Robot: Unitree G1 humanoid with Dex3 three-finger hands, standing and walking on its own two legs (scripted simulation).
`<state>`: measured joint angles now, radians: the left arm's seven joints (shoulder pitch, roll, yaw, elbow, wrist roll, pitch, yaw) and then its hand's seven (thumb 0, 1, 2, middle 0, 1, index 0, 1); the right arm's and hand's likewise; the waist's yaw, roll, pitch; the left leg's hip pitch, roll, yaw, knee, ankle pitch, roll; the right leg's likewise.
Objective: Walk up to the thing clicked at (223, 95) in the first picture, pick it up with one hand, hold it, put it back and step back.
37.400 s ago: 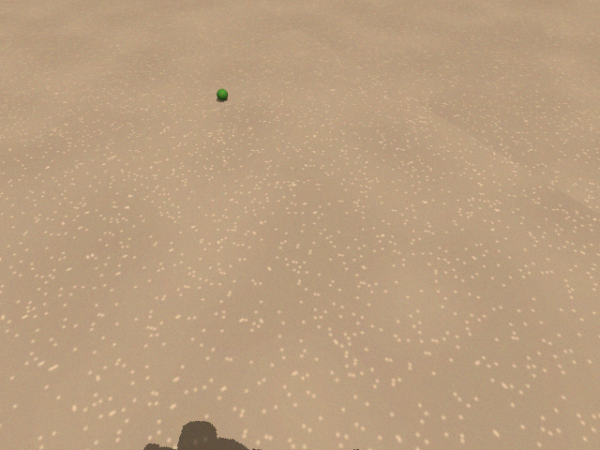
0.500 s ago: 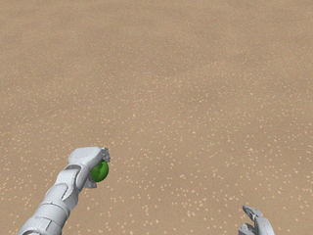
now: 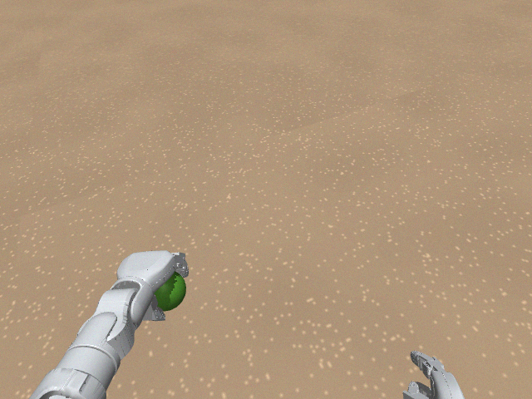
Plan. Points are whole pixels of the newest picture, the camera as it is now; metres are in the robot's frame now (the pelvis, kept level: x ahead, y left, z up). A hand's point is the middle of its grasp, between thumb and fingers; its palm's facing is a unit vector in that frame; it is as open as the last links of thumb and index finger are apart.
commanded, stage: hold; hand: left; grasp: from above
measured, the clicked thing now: (165, 290) +0.31 +0.21 -0.05
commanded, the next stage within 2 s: crouch in 0.08 s
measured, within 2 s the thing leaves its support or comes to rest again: neither
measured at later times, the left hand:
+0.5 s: hand (160, 305) +0.29 +0.22 -0.07, palm faces -0.46 -0.04 -0.89, open 9.7 cm
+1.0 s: hand (190, 315) +0.36 +0.24 -0.30, palm faces -0.41 +0.02 -0.91, open 9.7 cm
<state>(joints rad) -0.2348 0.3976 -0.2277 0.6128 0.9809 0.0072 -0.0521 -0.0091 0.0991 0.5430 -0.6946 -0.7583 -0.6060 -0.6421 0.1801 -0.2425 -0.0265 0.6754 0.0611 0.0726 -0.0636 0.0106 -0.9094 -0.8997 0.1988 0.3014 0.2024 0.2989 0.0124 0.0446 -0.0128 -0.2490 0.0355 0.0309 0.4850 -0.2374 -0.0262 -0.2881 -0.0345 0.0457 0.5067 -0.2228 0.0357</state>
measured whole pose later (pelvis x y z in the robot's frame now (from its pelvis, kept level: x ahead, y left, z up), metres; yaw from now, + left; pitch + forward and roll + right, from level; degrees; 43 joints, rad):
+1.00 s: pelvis -0.04 +0.01 -0.18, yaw +1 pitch +30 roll -2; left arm -0.68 0.41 -0.08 1.22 1.16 -0.03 0.37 -0.02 0.09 0.56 -0.68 -0.79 -0.59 -0.69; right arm 0.26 -0.24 -0.09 0.75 -0.04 0.01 -0.02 0.01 -0.91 -0.90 0.20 0.30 0.20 0.30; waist -0.14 0.04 -0.20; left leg -1.47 0.03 -0.04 1.54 -0.59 -0.02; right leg -1.46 -0.02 0.03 1.49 -0.55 0.06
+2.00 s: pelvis -0.07 +0.01 -0.40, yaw -2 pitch +36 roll -6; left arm -0.98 0.65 0.05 1.45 1.25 -0.15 0.37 -0.01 0.08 0.52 -0.73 -0.74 -0.64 -0.65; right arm 0.18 -0.26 0.01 0.75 -0.13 -0.04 0.11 0.00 -0.91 -0.90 0.20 0.30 0.20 0.30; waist -0.25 0.01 -0.09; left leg -2.23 -0.01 -0.13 2.29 -0.69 -0.04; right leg -2.19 0.00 0.02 2.21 -0.65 0.07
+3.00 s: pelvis -0.07 +0.02 -0.46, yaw -6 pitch +34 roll -10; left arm -1.06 0.81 0.12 1.66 1.33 -0.19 0.52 0.00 0.08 0.44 -0.79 -0.67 -0.70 -0.59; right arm 0.17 -0.28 0.13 0.73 -0.21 -0.12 0.19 0.00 -0.91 -0.90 0.20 0.30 0.20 0.30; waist -0.34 -0.03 0.02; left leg -2.37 -0.03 -0.19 2.49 -0.72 -0.03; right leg -2.30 0.02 -0.02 2.36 -0.66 0.07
